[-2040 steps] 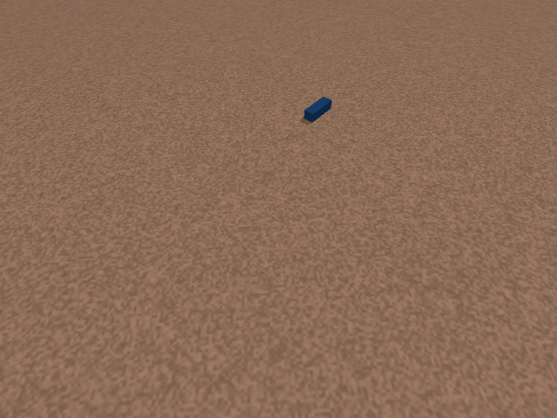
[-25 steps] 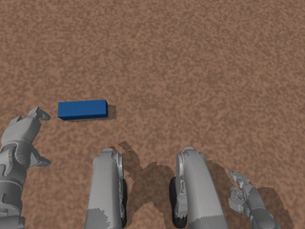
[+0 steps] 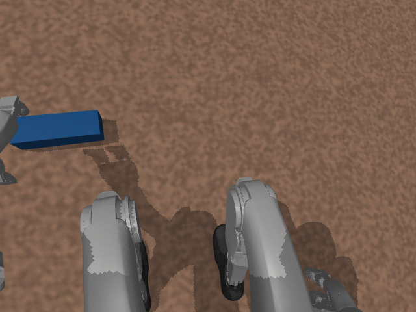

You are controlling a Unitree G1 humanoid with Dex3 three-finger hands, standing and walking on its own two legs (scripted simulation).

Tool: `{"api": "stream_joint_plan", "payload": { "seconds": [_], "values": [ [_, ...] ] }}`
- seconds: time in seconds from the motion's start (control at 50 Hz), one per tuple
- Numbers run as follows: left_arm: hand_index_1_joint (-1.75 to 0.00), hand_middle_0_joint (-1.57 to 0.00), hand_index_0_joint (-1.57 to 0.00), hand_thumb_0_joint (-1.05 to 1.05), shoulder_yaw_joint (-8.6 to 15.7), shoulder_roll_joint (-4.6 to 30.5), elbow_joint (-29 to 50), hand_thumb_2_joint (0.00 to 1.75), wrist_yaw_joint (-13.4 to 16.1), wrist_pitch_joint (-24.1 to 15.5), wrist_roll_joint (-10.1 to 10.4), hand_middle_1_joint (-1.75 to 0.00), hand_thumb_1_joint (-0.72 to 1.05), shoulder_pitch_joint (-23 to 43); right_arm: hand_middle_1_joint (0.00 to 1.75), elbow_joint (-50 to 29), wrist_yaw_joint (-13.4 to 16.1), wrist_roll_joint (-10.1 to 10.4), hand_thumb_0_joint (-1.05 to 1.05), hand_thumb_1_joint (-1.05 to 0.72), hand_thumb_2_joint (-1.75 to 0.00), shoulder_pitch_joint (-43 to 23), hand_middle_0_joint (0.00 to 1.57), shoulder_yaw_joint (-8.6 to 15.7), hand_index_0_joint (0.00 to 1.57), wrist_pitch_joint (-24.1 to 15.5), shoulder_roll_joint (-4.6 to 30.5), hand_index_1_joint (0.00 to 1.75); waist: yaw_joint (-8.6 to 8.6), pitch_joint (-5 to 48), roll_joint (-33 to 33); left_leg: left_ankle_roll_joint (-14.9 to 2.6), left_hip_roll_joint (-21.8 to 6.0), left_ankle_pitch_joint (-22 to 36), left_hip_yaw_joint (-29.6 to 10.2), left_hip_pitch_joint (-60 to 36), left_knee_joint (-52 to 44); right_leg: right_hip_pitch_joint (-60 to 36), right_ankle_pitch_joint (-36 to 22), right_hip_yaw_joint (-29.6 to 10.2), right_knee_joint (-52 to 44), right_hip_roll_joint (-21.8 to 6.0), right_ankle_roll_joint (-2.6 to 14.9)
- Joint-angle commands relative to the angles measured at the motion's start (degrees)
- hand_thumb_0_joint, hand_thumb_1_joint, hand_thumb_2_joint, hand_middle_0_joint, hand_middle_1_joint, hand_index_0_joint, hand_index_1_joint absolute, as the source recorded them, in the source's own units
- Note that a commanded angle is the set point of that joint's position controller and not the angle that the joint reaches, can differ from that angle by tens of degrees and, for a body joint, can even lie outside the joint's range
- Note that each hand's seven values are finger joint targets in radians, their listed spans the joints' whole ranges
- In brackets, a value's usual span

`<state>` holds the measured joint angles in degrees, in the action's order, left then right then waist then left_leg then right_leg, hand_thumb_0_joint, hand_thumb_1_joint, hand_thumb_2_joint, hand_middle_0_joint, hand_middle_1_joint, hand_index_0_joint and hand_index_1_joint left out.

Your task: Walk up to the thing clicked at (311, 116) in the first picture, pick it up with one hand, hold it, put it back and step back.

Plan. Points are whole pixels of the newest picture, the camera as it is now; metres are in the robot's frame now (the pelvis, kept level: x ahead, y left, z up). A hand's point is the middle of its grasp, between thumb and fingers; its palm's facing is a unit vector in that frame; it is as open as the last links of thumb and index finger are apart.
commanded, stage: rise first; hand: left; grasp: from above
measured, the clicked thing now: (60, 129) +0.52 +0.33 -0.34
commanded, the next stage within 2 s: none
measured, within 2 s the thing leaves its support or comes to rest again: neither
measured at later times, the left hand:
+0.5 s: hand (19, 138) +0.45 +0.35 -0.20, palm faces -0.47 -0.07 -0.88, open 14.2 cm
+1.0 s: hand (26, 137) +0.46 +0.35 -0.22, palm faces -0.47 -0.07 -0.88, open 14.2 cm
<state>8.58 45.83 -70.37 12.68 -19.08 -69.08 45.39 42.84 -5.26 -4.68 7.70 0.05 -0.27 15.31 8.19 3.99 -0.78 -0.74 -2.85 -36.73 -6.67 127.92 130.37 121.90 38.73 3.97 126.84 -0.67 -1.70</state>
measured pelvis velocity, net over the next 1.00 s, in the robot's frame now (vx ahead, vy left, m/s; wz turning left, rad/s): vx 0.01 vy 0.00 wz -0.07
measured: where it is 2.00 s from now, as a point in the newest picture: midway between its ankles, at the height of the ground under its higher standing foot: (185, 281)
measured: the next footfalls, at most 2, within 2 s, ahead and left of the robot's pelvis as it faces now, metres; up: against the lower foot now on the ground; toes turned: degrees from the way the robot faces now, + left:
none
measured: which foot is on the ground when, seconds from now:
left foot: down 0.00-1.00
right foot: down 0.00-1.00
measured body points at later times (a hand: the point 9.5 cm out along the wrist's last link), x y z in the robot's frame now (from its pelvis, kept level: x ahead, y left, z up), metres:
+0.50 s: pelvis +0.01 +0.00 -0.04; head +0.26 +0.08 +0.33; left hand +0.47 +0.35 -0.15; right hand +0.08 -0.28 -0.14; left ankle +0.09 +0.13 -0.33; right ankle +0.10 -0.13 -0.33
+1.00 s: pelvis +0.01 +0.00 -0.05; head +0.27 +0.08 +0.31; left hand +0.48 +0.35 -0.17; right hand +0.07 -0.28 -0.15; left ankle +0.09 +0.13 -0.33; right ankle +0.10 -0.13 -0.33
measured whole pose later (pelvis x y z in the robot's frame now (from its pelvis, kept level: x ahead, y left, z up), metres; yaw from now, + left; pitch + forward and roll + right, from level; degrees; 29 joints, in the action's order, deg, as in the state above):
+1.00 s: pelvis +0.01 +0.00 -0.05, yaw -4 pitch +32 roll -10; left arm 11.5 54.4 -80.5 18.4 -20.5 -74.9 53.3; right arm 41.4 -8.2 -9.9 5.9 -6.2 1.1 15.8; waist 12.5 -1.3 -3.1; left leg -0.5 -2.9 -39.2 -10.3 135.3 140.8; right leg 128.1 40.1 6.1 135.1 0.8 -2.5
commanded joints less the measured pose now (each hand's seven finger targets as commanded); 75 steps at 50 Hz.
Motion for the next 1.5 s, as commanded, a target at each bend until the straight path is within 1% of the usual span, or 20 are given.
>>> {"api": "stream_joint_plan", "payload": {
  "seconds": [0.0,0.02,0.08,0.26,0.38,0.46,0.56,0.62,0.7,0.72,0.86,0.9,0.96,1.0,1.04,1.12,1.3,1.34,1.44,1.48],
  "values": [
    [-0.99,-0.06,-0.05,0.0,3.35,19.78,7.01,1.02,3.12,-1.72,-1.28,-0.98,-0.55,17.55,0.3,-1.63,0.43,-1.16,0.0,-0.9,-0.9,9.24,0.2,3.74,0.2,-0.07,13.86,0.3,-1.04,37.2,15.09,-0.44,1.97,4.87,2.57,-32.2,-13.45,-11.83,-6.62,3.76,-11.63,2.27,3.97],
    [-0.99,-0.05,-0.05,0.0,2.96,19.28,4.48,1.03,3.32,-1.9,-2.02,-0.98,-0.56,16.97,0.3,-1.57,0.33,-1.46,0.0,-0.9,-0.9,9.26,0.2,3.53,0.2,0.15,14.0,0.3,-0.17,36.07,15.04,-0.41,1.83,5.17,2.53,-31.45,-12.71,-10.96,-6.85,3.99,-11.07,2.44,3.93],
    [-0.99,-0.06,-0.05,0.0,3.75,20.82,5.16,1.02,4.66,-2.83,-3.15,-0.99,-0.55,19.64,0.3,-1.49,0.03,-2.06,0.0,-0.9,-0.9,9.26,0.2,2.96,0.2,0.66,14.27,0.3,0.25,36.9,16.26,-0.35,1.75,6.61,2.45,-31.88,-11.22,-10.55,-8.08,4.33,-10.03,2.54,3.81],
    [-1.01,-0.05,-0.06,0.0,4.65,23.14,1.68,1.01,7.17,-1.49,-4.26,-1.01,-0.55,22.07,0.3,-1.14,-0.89,-3.69,0.0,-0.91,-0.9,9.79,0.2,1.86,0.2,0.81,14.69,0.3,1.1,38.67,17.03,-0.9,1.38,10.65,3.15,-31.02,-7.45,-11.6,-11.53,4.9,-8.33,3.21,3.4],
    [-1.02,-0.05,-0.06,0.0,4.85,23.42,2.06,1.0,7.04,-0.71,-3.38,-1.03,-0.54,23.06,0.3,-1.46,-1.2,-4.43,0.0,-0.91,-0.9,9.77,0.2,1.51,0.2,1.0,14.75,0.3,1.89,37.85,17.32,-0.9,1.24,8.47,2.97,-28.26,-6.61,-11.68,-10.37,5.17,-7.74,3.3,3.29],
    [-1.02,-0.05,-0.06,0.0,5.22,24.43,0.96,1.0,6.43,-0.23,-3.31,-1.03,-0.55,21.18,0.3,-1.37,-1.39,-4.51,0.0,-0.91,-0.9,9.89,0.2,1.08,0.2,1.32,15.1,0.3,1.55,37.77,17.5,-0.78,1.19,10.42,2.33,-29.18,-6.26,-11.47,-11.71,5.39,-6.7,3.43,3.41],
    [-1.02,-0.05,-0.06,0.0,4.6,24.07,-0.13,0.99,5.9,-0.56,-3.32,-1.03,-0.55,20.72,0.3,-1.45,-1.75,-4.97,0.0,-0.91,-0.9,10.39,0.2,0.32,0.2,1.66,15.35,0.3,2.81,35.92,18.75,-0.63,0.98,12.28,1.84,-28.61,-5.4,-10.52,-13.56,6.01,-5.76,3.57,3.36],
    [-1.02,-0.05,-0.06,0.0,4.96,25.22,0.45,0.99,6.07,-1.21,-3.31,-1.03,-0.54,22.21,0.3,-2.11,-1.82,-4.85,0.0,-0.9,-0.9,9.45,0.2,-0.08,0.2,1.86,15.4,0.3,2.49,34.74,18.9,-0.66,1.1,8.97,1.9,-26.49,-5.54,-9.84,-11.11,5.92,-5.83,3.67,3.49],
    [-1.01,-0.05,-0.06,0.0,5.22,25.62,-0.89,1.0,6.7,-1.73,-3.76,-1.02,-0.54,22.18,0.3,-1.99,-1.97,-5.28,0.0,-0.9,-0.9,9.51,0.2,-0.75,0.2,1.78,15.93,0.3,3.27,34.17,19.24,-0.48,1.06,8.94,1.33,-26.98,-5.14,-8.78,-11.02,6.4,-4.78,3.68,3.49],
    [-1.01,-0.05,-0.06,0.0,5.11,25.51,-0.27,1.01,6.85,-1.94,-3.72,-1.02,-0.56,22.34,0.3,-1.93,-1.93,-5.11,0.0,-0.9,-0.9,9.44,0.2,-0.74,0.2,1.82,15.94,0.3,2.82,34.6,19.47,-0.49,0.96,9.15,1.23,-27.82,-5.08,-8.37,-11.07,6.38,-4.82,3.72,3.49],
    [-1.03,-0.05,-0.06,0.0,4.58,26.0,-2.24,1.0,7.85,-1.84,-3.99,-1.03,-0.55,23.71,0.3,-1.91,-2.14,-5.47,0.0,-0.9,-0.9,9.44,0.2,-1.33,0.2,1.46,16.02,0.3,4.14,32.91,18.86,-0.76,1.18,7.1,1.73,-25.0,-3.97,-8.27,-10.01,6.49,-5.11,3.86,3.34],
    [-1.02,-0.05,-0.06,0.0,4.86,26.44,-2.38,1.0,8.07,-1.66,-4.33,-1.03,-0.55,22.83,0.3,-1.55,-2.04,-5.41,0.0,-0.9,-0.9,9.51,0.2,-1.49,0.2,1.45,15.9,0.3,3.28,33.08,18.64,-0.75,1.3,7.08,2.1,-24.71,-3.94,-8.72,-9.87,6.26,-5.25,3.92,3.39],
    [-1.02,-0.06,-0.03,0.0,5.42,27.03,-1.02,1.08,8.35,-1.44,-4.25,-0.99,-0.61,24.04,0.3,-1.4,-2.18,-5.64,0.0,-0.91,-0.9,9.91,0.2,-1.41,0.2,1.23,16.12,0.3,3.84,35.5,19.29,-0.78,1.1,9.79,1.81,-26.89,-2.97,-9.61,-11.95,6.43,-4.62,3.82,3.18],
    [-1.03,-0.06,-0.06,0.0,4.67,26.11,-2.33,1.01,8.19,-1.12,-4.08,-1.03,-0.56,23.77,0.3,-1.46,-2.29,-5.67,0.0,-0.91,-0.9,10.01,0.2,-1.52,0.2,1.12,16.1,0.3,4.35,34.16,18.64,-0.85,1.09,9.19,1.59,-26.28,-3.21,-8.99,-11.57,6.57,-4.97,3.9,3.16],
    [-1.02,-0.06,-0.05,0.0,5.91,28.02,-1.85,1.02,8.33,-1.26,-4.1,-1.02,-0.56,23.95,0.3,-1.69,-2.31,-5.79,0.0,-0.9,-0.9,9.82,0.2,-1.66,0.2,1.18,16.23,0.3,3.7,35.04,19.69,-0.74,1.1,9.53,1.59,-26.0,-3.05,-9.77,-11.95,6.66,-4.62,3.91,3.2],
    [-1.03,-0.06,-0.06,0.0,5.58,28.13,-2.69,1.0,7.71,-0.92,-4.52,-1.04,-0.55,22.94,0.3,-1.49,-2.52,-5.86,0.0,-0.91,-0.9,9.65,0.2,-1.94,0.2,1.37,16.14,0.3,3.73,35.18,20.39,-0.66,1.05,11.24,1.42,-26.69,-2.87,-9.56,-13.06,6.65,-3.92,3.99,3.3],
    [-1.03,-0.06,-0.06,0.0,5.37,28.73,-3.96,1.02,6.78,-1.83,-4.42,-1.03,-0.56,23.06,0.3,-1.83,-2.77,-6.23,0.0,-0.9,-0.9,9.59,0.2,-2.65,0.2,1.53,16.58,0.3,4.93,32.57,20.03,-0.64,1.01,10.16,0.84,-25.38,-2.55,-9.07,-12.18,7.11,-3.59,3.97,3.25],
    [-1.03,-0.06,-0.06,0.0,5.91,29.35,-3.31,1.01,6.96,-2.42,-3.93,-1.03,-0.56,23.55,0.3,-1.86,-2.68,-6.09,0.0,-0.9,-0.9,9.0,0.2,-2.61,0.2,1.74,16.63,0.3,4.48,33.13,19.61,-0.73,1.01,9.84,1.01,-25.15,-2.3,-9.33,-11.89,7.03,-3.86,4.06,3.2],
    [-1.04,-0.06,-0.06,0.0,5.2,28.8,-3.82,1.01,7.58,-3.42,-4.66,-1.04,-0.55,24.32,0.3,-1.56,-2.76,-6.87,0.0,-0.9,-0.9,9.37,0.2,-3.17,0.2,1.9,16.76,0.3,5.49,33.3,19.84,-0.77,0.97,10.61,0.88,-25.37,-1.63,-9.9,-12.62,7.33,-3.93,4.33,3.0],
    [-1.03,-0.06,-0.06,0.0,6.03,30.01,-3.64,1.02,8.1,-3.57,-4.52,-1.03,-0.56,24.4,0.3,-1.77,-2.78,-6.58,0.0,-0.9,-0.9,8.82,0.2,-3.29,0.2,1.79,16.75,0.3,4.76,32.68,20.56,-0.65,1.04,9.59,0.84,-24.97,-2.07,-9.19,-11.66,7.35,-3.65,4.33,3.18]
  ]
}}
